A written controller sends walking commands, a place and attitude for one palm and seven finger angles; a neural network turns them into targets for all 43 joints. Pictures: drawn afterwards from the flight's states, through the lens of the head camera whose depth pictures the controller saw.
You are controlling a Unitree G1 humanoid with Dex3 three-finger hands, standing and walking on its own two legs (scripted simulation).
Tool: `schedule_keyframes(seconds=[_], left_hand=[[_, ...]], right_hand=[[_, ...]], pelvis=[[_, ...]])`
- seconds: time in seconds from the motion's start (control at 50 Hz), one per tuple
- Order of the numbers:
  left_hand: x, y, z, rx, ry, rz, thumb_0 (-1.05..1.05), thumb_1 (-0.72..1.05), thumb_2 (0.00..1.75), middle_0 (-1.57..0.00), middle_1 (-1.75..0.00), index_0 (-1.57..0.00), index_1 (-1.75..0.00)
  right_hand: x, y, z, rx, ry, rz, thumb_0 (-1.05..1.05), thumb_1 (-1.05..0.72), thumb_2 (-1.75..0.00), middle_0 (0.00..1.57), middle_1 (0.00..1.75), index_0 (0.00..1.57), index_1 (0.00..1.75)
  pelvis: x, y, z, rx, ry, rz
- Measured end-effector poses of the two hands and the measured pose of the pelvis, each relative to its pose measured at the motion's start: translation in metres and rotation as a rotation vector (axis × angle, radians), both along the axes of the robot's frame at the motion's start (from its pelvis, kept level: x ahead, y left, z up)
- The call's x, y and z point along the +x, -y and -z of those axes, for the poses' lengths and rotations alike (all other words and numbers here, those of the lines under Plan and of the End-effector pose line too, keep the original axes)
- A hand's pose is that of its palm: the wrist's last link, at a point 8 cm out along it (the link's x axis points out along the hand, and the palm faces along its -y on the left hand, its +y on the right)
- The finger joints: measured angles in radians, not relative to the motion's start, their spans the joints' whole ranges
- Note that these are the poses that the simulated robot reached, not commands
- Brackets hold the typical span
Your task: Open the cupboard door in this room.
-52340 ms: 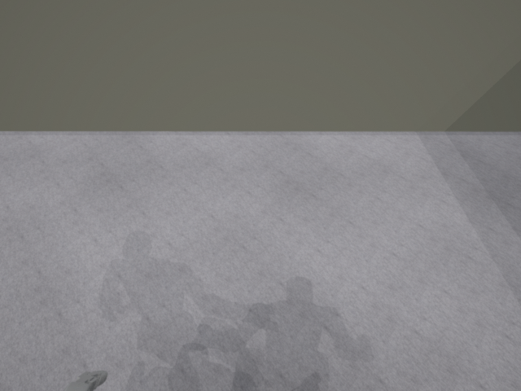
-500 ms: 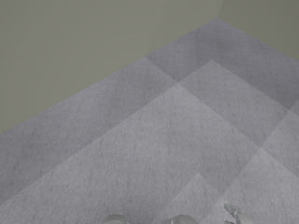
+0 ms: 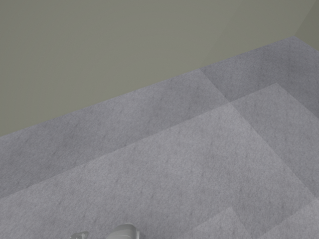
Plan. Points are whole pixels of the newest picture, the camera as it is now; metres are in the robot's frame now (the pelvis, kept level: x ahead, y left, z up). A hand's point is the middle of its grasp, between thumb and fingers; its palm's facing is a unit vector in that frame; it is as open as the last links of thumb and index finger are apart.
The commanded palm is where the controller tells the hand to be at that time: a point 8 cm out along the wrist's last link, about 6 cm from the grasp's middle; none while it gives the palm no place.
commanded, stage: turn to face it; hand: left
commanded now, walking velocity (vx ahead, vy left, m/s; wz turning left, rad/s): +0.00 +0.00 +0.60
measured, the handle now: out of the picture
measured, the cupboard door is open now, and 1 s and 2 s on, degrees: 50 50 50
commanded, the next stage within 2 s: none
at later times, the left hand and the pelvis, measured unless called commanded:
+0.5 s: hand out of the picture +0.08 +0.22 -0.15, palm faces +0.28 -0.91 -0.30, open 7.3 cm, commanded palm none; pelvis +0.02 -0.03 -0.01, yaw +16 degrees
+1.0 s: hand out of the picture -0.06 +0.19 -0.18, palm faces +0.59 -0.77 -0.24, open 7.3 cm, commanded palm none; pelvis +0.02 -0.02 -0.01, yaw +35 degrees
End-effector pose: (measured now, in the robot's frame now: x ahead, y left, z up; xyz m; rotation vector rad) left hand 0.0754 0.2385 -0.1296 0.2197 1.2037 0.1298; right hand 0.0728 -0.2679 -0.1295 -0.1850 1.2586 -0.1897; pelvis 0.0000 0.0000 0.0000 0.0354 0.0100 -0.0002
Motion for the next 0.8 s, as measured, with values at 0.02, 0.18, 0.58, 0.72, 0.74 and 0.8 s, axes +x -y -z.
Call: schedule_keyframes(seconds=[0.02,0.18,0.58,0.72,0.74,0.8], left_hand=[[-0.007,-0.002,0.004,-0.010,-0.010,-0.018,0.01,0.91,0.90,-0.20,-0.30,-0.21,-0.30],[-0.046,-0.034,0.032,-0.025,-0.093,-0.158,0.01,0.91,0.90,-0.20,-0.30,-0.21,-0.30],[-0.041,0.004,-0.017,0.083,0.075,-0.337,0.01,0.91,0.90,-0.20,-0.30,-0.20,-0.30],[-0.081,0.038,-0.009,0.012,0.001,-0.449,0.01,0.91,0.90,-0.20,-0.30,-0.20,-0.30],[-0.088,0.041,-0.006,0.001,-0.009,-0.467,0.01,0.91,0.90,-0.20,-0.30,-0.21,-0.30],[-0.114,0.044,0.005,-0.024,-0.044,-0.529,0.01,0.91,0.90,-0.21,-0.30,-0.21,-0.30]], right_hand=[[0.010,-0.003,-0.001,-0.005,0.009,-0.024,0.01,-0.91,-0.90,0.20,0.30,0.20,0.30],[0.066,-0.033,-0.008,-0.053,0.122,-0.178,0.01,-0.91,-0.90,0.20,0.30,0.20,0.30],[0.089,0.002,0.017,0.024,-0.023,-0.316,0.01,-0.91,-0.90,0.20,0.30,0.20,0.30],[0.130,-0.011,0.003,0.018,-0.015,-0.427,0.01,-0.91,-0.90,0.20,0.30,0.20,0.30],[0.138,-0.017,0.001,0.016,-0.007,-0.450,0.01,-0.91,-0.90,0.20,0.30,0.20,0.30],[0.162,-0.041,-0.002,0.011,0.032,-0.522,0.01,-0.91,-0.90,0.20,0.30,0.20,0.30]], pelvis=[[0.001,-0.002,0.001,-0.002,0.002,-0.013],[0.003,-0.015,0.015,-0.034,0.010,-0.103],[0.021,0.039,0.005,-0.023,-0.002,-0.353],[0.029,0.044,-0.004,0.012,0.005,-0.441],[0.030,0.043,-0.004,0.012,0.006,-0.454],[0.029,0.038,0.001,0.006,0.011,-0.493]])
